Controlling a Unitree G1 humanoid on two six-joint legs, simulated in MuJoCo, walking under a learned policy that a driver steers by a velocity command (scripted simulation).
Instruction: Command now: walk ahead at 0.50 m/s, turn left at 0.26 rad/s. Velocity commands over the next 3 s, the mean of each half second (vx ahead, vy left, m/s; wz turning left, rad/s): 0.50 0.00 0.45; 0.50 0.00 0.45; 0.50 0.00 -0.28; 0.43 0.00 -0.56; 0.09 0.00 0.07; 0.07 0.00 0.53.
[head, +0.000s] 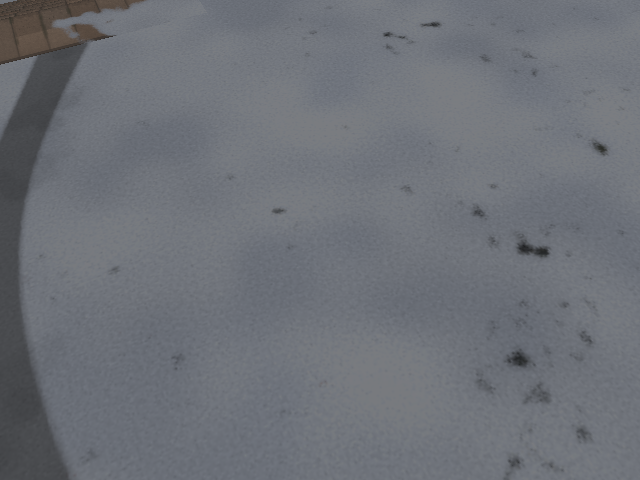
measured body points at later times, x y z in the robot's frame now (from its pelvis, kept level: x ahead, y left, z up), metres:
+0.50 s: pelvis +0.27 +0.09 -0.01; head +0.32 +0.10 +0.43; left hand +0.29 +0.37 -0.14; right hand +0.48 -0.13 -0.13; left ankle +0.32 +0.16 -0.74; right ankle +0.18 -0.09 -0.63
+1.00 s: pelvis +0.56 +0.13 +0.00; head +0.58 +0.14 +0.44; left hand +0.55 +0.43 -0.11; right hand +0.77 -0.06 -0.13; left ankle +0.42 +0.20 -0.65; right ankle +0.64 +0.08 -0.74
